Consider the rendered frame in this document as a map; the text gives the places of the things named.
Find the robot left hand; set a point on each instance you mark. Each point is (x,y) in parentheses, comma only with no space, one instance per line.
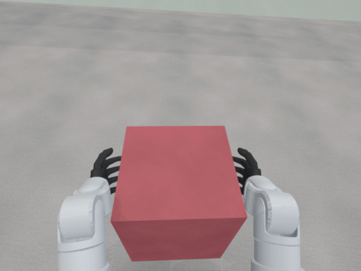
(101,165)

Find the robot right hand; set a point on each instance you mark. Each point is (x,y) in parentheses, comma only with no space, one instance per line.
(250,167)

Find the robot right forearm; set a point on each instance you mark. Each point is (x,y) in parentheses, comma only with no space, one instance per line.
(276,226)

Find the robot left forearm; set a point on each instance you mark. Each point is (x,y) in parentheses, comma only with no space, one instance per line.
(81,232)

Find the carton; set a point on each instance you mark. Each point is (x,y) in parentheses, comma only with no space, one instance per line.
(177,195)

